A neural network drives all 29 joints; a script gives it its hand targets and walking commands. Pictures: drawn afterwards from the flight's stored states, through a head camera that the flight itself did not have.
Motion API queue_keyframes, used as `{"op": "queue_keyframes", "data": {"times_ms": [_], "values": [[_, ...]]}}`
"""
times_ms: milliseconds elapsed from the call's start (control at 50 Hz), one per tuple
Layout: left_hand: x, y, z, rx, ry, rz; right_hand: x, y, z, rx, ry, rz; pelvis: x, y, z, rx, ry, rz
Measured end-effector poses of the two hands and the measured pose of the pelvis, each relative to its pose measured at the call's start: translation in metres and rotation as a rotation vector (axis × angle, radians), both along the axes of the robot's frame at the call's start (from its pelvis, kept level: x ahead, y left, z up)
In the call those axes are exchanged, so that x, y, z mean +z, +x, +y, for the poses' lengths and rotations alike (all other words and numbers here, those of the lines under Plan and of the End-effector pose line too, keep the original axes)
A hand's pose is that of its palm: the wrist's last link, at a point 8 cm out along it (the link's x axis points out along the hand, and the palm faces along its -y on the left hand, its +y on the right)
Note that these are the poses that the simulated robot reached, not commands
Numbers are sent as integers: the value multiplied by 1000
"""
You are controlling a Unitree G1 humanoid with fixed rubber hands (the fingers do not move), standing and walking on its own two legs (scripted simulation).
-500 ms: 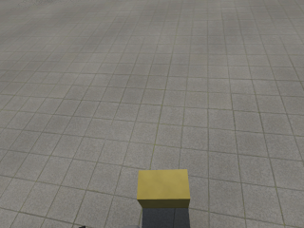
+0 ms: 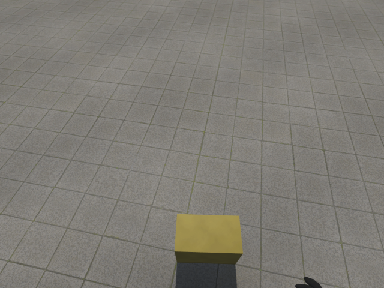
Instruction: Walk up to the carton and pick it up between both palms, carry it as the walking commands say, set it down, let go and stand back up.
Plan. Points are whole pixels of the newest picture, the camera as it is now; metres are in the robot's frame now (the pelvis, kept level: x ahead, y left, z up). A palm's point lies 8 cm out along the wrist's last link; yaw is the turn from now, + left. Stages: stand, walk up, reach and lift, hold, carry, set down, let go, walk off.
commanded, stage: walk up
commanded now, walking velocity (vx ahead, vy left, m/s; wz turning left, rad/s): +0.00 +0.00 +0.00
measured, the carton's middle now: (207, 239) +0.39 -0.02 -0.66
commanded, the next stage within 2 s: stand in 0.26 s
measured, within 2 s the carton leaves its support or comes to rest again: neither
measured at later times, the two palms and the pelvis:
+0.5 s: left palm out of the picture +0.05 +0.25 -0.12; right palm out of the picture +0.04 -0.24 -0.13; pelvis -0.02 +0.00 +0.00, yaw -1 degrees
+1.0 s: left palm out of the picture +0.07 +0.24 -0.12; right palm out of the picture +0.06 -0.25 -0.12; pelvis -0.03 +0.00 +0.00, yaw -1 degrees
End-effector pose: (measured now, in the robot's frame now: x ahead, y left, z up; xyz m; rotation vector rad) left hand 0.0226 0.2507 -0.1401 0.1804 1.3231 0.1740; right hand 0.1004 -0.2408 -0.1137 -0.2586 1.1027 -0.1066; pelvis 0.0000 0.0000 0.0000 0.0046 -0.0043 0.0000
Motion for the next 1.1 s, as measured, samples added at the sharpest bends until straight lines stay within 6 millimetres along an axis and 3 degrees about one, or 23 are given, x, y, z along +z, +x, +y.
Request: {"op": "queue_keyframes", "data": {"times_ms": [120,400,920,980,1100], "values": [[10,23,-9,-40,32,-66,-12,-17,-8,-30,40,4,-2,-7,-10,-16,18,-6],[16,28,-6,-69,40,-107,-16,-58,-4,-70,52,47,0,-18,-7,-20,2,-20],[14,14,-4,-64,33,-90,-13,-63,-2,-73,45,44,1,-22,-4,-22,-6,-26],[20,38,-7,-79,26,-133,-12,-47,-5,-71,44,38,-1,-26,-4,-21,-4,-18],[41,112,-18,-120,-3,-234,4,26,-7,-16,44,-30,-3,-28,-4,-17,2,-20]]}}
